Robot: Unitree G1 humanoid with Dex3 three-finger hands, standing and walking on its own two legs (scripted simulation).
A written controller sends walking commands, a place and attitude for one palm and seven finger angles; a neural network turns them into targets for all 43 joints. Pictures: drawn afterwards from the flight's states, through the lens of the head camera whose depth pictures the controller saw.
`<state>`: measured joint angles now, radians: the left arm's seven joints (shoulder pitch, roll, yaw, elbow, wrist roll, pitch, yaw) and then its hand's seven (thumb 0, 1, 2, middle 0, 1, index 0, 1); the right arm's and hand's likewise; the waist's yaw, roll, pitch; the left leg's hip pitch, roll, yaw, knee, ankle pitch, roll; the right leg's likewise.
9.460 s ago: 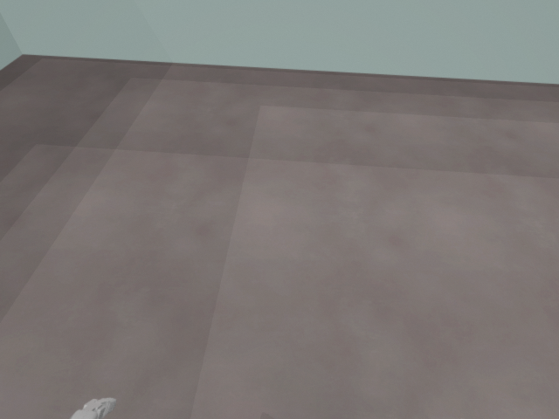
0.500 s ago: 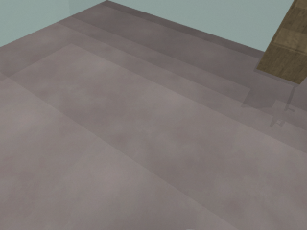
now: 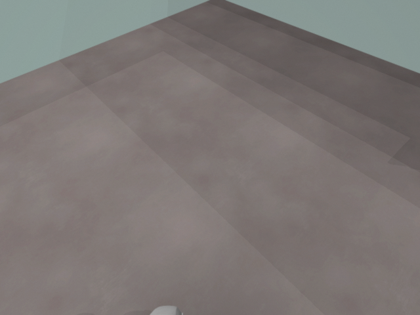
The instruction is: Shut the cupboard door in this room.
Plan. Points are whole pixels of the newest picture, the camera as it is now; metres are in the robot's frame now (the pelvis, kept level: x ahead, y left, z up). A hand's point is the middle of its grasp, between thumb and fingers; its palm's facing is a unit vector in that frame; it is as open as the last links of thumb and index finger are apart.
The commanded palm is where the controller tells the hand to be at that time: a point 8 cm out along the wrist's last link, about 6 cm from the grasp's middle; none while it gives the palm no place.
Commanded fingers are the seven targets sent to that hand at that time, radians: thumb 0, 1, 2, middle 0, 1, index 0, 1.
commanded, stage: turn or walk to find it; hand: left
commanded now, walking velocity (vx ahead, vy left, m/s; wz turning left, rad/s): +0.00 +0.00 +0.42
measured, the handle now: out of the picture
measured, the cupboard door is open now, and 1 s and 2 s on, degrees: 87 87 87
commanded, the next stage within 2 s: none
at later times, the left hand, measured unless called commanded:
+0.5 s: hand out of the picture +0.05 +0.25 -0.16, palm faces +0.20 -0.94 -0.26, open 7.4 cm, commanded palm none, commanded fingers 0.00 0.90 0.90 -0.20 -0.30 -0.20 -0.30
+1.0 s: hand out of the picture -0.08 +0.18 -0.16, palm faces +0.44 -0.86 -0.26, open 7.4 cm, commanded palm none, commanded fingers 0.00 0.90 0.90 -0.20 -0.30 -0.20 -0.30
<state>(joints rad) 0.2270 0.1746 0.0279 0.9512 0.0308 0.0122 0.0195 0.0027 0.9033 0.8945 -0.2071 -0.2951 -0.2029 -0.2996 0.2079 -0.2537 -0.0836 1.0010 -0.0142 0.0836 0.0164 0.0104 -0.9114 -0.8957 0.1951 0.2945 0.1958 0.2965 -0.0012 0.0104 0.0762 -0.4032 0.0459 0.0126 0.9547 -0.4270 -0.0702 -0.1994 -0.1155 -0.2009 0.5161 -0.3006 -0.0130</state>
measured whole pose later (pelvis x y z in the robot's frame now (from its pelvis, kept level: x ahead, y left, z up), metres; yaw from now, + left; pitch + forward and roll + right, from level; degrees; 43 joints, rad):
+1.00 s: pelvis -0.03 -0.01 +0.00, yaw +25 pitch -1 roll +2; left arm 0.25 0.19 0.03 0.97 0.03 0.01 0.02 0.00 0.90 0.89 -0.21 -0.30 -0.20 -0.30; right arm 0.19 -0.25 -0.08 1.00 -0.01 0.08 0.01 0.01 -0.91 -0.90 0.19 0.29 0.20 0.30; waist 0.02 0.00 0.08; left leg -0.36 0.05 0.03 0.89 -0.45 -0.07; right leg -0.21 -0.12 -0.25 0.52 -0.29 -0.02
